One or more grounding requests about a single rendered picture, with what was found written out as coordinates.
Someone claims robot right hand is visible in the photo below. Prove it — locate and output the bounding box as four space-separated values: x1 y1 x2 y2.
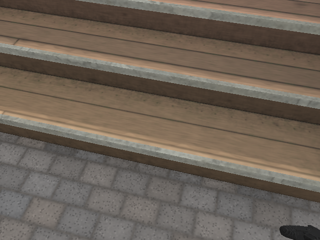
279 225 320 240

